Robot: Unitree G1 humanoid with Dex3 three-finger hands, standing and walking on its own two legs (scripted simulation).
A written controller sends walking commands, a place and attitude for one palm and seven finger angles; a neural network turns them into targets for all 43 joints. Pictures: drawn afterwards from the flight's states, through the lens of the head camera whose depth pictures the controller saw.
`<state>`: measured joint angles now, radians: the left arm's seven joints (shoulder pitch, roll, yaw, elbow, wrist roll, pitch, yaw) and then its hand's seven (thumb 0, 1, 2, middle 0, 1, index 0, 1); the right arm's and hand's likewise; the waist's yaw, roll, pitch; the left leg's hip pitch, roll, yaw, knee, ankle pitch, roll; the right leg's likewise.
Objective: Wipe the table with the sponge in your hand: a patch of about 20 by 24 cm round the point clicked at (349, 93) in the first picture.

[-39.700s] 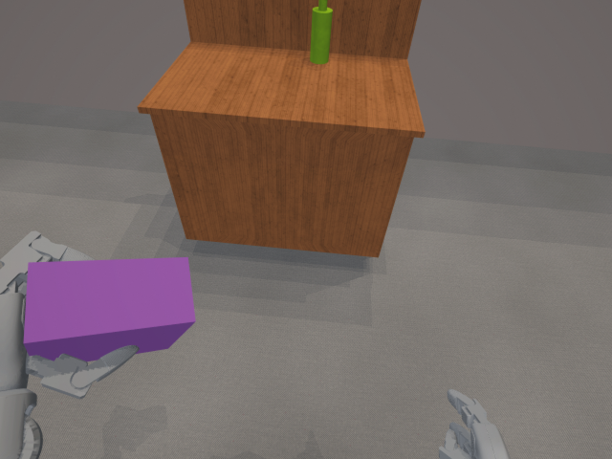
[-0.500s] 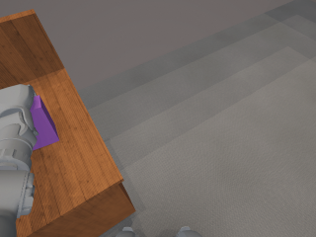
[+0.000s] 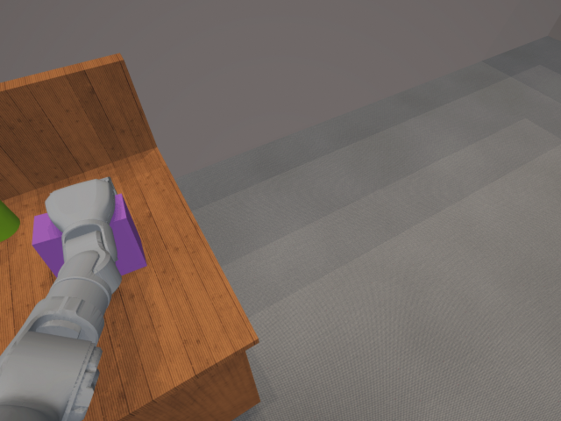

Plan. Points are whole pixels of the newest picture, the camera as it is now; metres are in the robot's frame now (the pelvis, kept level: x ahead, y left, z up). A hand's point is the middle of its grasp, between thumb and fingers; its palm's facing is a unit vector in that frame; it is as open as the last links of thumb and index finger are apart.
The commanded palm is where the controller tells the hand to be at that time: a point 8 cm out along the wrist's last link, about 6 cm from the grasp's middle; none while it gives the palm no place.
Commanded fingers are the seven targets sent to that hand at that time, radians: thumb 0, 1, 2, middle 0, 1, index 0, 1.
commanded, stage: wipe back along the third lane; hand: left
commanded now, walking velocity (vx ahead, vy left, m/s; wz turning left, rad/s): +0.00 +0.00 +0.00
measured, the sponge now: (100, 252) +0.38 +0.32 -0.02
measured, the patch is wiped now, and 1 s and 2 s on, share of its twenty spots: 1.00 1.00 1.00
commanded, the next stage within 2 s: none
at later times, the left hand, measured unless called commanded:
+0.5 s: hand (100, 239) +0.37 +0.29 +0.04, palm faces +0.02 -0.03 -1.00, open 10.7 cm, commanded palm +0.32 +0.25 +0.07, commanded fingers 0.00 0.10 1.30 -1.20 -1.60 -1.20 -1.60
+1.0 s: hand (116, 261) +0.33 +0.26 +0.04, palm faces +0.03 -0.05 -1.00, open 10.7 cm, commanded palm +0.27 +0.22 +0.07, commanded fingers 0.00 0.10 1.30 -1.20 -1.60 -1.20 -1.60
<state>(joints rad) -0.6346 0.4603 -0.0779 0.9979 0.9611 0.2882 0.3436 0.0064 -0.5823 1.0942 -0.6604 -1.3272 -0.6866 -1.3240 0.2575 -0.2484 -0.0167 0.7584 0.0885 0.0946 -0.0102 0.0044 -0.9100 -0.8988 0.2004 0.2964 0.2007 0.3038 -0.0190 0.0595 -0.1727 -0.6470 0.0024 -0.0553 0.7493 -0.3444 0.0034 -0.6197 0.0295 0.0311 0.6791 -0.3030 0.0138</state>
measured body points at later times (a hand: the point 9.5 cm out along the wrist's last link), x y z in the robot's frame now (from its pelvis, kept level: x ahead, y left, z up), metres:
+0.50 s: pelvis +0.05 +0.02 +0.01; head +0.06 +0.01 +0.46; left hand +0.36 +0.29 +0.10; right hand +0.28 -0.19 -0.08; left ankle +0.01 +0.12 -0.71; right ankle +0.01 -0.13 -0.71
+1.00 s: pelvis +0.05 +0.01 +0.01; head +0.05 -0.01 +0.46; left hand +0.32 +0.25 +0.10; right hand +0.27 -0.20 -0.08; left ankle +0.01 +0.12 -0.71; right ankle +0.01 -0.13 -0.71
